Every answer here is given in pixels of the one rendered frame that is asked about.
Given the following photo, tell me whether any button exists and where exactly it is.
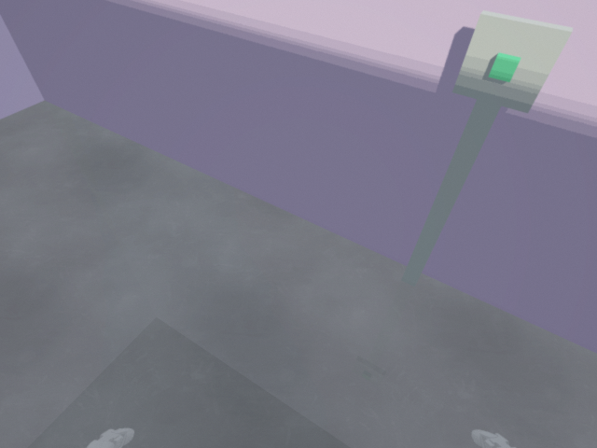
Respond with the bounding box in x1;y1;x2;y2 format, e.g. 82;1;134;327
489;52;521;82

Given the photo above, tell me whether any robot right hand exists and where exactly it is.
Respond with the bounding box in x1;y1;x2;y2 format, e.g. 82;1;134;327
471;429;516;448

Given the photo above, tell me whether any robot left hand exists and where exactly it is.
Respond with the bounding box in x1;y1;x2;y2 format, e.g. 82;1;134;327
87;428;134;448

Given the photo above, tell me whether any panel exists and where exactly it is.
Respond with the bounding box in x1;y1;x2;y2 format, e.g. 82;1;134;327
401;10;573;287

